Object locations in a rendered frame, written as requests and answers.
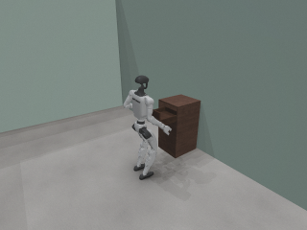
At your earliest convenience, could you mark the left robot shin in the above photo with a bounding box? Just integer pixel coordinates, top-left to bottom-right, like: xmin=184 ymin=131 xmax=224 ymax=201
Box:
xmin=136 ymin=142 xmax=148 ymax=167

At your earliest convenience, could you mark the robot right forearm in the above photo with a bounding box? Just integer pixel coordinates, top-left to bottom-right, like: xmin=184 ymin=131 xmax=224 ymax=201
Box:
xmin=150 ymin=116 xmax=166 ymax=129

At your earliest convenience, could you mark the drawer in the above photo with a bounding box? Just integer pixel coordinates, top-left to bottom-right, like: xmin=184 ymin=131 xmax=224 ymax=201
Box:
xmin=152 ymin=106 xmax=177 ymax=126

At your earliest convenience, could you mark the cabinet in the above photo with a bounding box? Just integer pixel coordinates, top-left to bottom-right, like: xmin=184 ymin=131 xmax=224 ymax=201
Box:
xmin=158 ymin=94 xmax=201 ymax=158

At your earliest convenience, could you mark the robot left upper arm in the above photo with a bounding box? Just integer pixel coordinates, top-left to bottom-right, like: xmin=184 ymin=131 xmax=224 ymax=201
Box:
xmin=123 ymin=90 xmax=136 ymax=109

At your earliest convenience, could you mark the robot head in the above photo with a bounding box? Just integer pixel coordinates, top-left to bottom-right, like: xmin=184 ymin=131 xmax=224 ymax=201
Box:
xmin=134 ymin=75 xmax=149 ymax=97

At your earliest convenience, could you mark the robot right hand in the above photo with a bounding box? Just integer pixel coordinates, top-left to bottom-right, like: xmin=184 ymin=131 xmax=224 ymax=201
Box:
xmin=162 ymin=126 xmax=172 ymax=135

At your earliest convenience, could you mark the robot right upper arm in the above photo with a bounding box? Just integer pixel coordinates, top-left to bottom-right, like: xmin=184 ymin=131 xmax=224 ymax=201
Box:
xmin=145 ymin=96 xmax=154 ymax=122

